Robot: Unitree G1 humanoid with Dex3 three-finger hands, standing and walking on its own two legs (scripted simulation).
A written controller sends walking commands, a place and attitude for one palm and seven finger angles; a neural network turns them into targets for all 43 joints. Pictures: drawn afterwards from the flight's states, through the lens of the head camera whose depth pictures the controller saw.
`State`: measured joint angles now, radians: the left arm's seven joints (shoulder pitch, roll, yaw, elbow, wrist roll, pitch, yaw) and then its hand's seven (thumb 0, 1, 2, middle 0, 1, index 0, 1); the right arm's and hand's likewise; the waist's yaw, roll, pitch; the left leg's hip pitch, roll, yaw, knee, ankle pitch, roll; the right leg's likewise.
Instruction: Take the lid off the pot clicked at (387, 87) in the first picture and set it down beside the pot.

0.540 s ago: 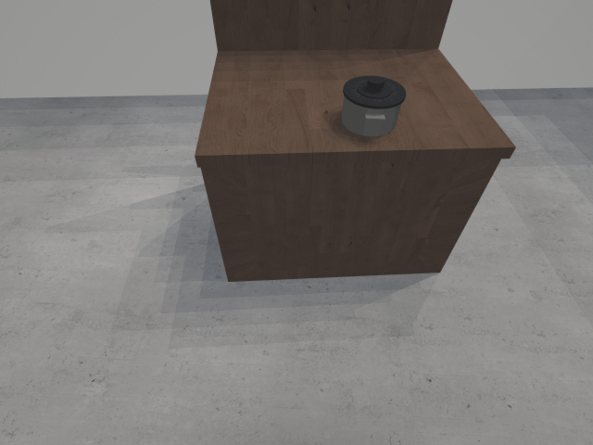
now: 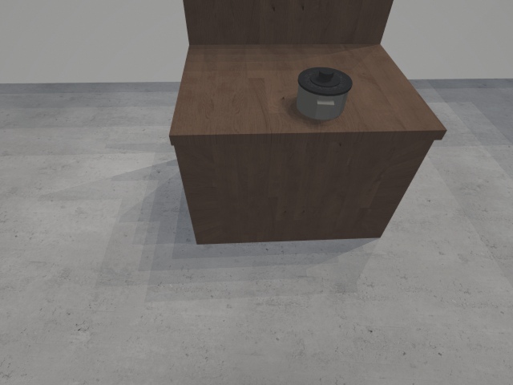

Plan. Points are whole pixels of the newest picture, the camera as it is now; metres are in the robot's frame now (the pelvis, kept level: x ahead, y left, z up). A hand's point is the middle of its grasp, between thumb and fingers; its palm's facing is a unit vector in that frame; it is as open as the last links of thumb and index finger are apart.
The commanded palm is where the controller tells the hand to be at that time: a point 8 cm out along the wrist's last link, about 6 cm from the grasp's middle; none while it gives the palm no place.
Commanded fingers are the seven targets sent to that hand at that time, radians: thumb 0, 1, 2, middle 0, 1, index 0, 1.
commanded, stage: look at it before walking up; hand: left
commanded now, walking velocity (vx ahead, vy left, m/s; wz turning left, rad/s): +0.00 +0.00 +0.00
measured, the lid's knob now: (326, 73) +1.01 -0.17 +0.00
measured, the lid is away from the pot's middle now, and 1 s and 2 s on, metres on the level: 0.00 0.00 0.00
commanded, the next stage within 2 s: walk to a spot facing it in 0.10 s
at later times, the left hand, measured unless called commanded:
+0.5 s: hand out of the picture +0.04 +0.20 -0.18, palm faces -0.08 -0.96 -0.26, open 7.4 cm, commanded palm none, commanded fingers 0.00 0.90 0.90 -0.20 -0.30 -0.20 -0.30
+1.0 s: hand out of the picture +0.07 +0.15 -0.16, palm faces -0.25 -0.93 -0.26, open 7.4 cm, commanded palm none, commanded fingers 0.00 0.90 0.90 -0.20 -0.30 -0.20 -0.30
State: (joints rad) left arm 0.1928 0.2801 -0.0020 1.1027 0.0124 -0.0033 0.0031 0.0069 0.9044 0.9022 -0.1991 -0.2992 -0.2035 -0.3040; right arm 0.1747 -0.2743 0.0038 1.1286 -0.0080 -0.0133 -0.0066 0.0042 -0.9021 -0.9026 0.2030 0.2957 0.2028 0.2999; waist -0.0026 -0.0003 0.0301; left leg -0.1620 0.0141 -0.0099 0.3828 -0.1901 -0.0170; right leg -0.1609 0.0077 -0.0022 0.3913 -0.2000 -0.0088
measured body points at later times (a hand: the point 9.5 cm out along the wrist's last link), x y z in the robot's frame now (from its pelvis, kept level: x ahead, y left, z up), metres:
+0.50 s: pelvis -0.01 -0.01 -0.01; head +0.01 -0.02 +0.44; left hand +0.05 +0.25 -0.16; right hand +0.02 -0.26 -0.17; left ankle +0.01 +0.13 -0.75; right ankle +0.01 -0.11 -0.74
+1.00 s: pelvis -0.01 -0.04 +0.00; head +0.01 -0.07 +0.45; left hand +0.09 +0.19 -0.14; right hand +0.00 -0.32 -0.15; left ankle +0.03 +0.14 -0.67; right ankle -0.01 -0.10 -0.75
